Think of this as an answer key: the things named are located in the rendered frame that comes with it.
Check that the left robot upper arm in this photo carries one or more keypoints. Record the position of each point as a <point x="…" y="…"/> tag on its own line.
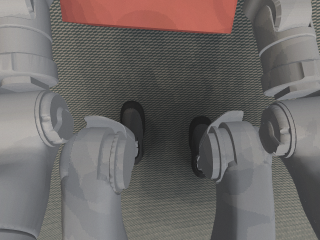
<point x="33" y="125"/>

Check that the left robot forearm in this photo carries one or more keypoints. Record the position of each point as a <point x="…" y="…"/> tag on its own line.
<point x="26" y="56"/>

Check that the robot right foot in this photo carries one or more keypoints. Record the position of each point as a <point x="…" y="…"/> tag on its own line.
<point x="197" y="128"/>

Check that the right robot upper arm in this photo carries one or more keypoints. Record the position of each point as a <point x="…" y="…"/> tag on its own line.
<point x="290" y="129"/>

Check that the robot left shin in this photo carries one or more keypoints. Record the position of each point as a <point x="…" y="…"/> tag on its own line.
<point x="100" y="122"/>

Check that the carton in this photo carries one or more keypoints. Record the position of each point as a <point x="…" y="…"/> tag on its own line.
<point x="188" y="16"/>

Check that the right robot forearm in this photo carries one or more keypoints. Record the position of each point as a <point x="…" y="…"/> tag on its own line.
<point x="287" y="47"/>

